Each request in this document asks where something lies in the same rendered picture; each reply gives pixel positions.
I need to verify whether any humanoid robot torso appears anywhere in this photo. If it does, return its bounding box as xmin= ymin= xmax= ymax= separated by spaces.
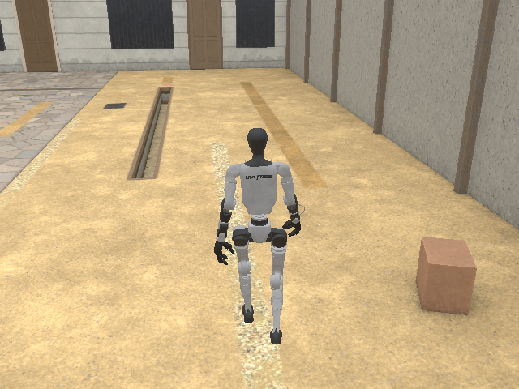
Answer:
xmin=239 ymin=159 xmax=277 ymax=243

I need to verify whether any right robot hand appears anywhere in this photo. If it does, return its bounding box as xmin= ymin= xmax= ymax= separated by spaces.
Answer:
xmin=282 ymin=220 xmax=301 ymax=237

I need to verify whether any robot left forearm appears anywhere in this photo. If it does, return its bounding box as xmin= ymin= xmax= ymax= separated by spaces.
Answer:
xmin=216 ymin=198 xmax=232 ymax=242

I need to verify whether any robot right forearm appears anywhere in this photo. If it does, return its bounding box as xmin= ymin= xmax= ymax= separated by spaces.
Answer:
xmin=287 ymin=194 xmax=300 ymax=224

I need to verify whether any robot left upper arm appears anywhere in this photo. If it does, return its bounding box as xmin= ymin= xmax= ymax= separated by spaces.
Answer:
xmin=223 ymin=163 xmax=242 ymax=210

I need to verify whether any robot head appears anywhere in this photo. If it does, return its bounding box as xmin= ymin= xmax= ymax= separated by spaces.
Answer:
xmin=244 ymin=128 xmax=272 ymax=167

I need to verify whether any robot right upper arm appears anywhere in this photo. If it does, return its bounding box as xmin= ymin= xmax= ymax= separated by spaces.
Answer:
xmin=275 ymin=162 xmax=296 ymax=206

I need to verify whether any left robot hand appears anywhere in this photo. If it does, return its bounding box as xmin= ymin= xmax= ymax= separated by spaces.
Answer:
xmin=214 ymin=240 xmax=234 ymax=265

